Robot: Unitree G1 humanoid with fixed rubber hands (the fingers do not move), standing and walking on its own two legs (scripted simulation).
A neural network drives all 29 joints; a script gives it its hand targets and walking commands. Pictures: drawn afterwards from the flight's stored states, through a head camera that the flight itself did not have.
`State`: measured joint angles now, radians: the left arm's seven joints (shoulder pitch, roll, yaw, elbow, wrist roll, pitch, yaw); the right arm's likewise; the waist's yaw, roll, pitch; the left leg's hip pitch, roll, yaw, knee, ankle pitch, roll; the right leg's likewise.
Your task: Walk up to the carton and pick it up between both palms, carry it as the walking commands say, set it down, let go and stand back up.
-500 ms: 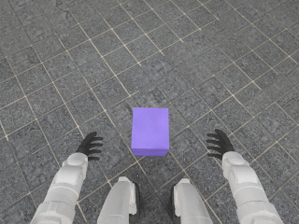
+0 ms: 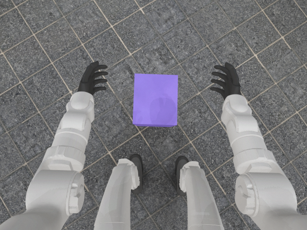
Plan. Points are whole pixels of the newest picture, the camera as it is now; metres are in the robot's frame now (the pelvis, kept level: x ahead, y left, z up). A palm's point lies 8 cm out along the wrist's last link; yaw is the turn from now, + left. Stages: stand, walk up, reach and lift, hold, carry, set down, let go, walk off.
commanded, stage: reach and lift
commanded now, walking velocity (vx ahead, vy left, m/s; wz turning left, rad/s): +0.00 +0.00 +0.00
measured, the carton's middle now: (154, 104) +0.47 +0.01 -0.54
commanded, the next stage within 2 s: none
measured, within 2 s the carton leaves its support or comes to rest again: neither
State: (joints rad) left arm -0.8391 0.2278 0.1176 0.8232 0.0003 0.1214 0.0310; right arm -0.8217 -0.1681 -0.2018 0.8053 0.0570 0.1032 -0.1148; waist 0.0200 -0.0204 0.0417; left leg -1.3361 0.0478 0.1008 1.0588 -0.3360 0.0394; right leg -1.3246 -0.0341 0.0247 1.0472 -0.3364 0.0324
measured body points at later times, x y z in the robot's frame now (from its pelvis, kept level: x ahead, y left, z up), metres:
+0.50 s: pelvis -0.02 -0.01 -0.06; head +0.30 +0.00 +0.26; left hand +0.48 +0.20 -0.20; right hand +0.48 -0.18 -0.20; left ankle +0.07 +0.10 -0.64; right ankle +0.06 -0.15 -0.64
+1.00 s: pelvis -0.04 -0.01 -0.20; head +0.31 +0.00 +0.09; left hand +0.47 +0.20 -0.36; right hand +0.48 -0.17 -0.37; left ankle +0.06 +0.10 -0.64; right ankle +0.06 -0.15 -0.64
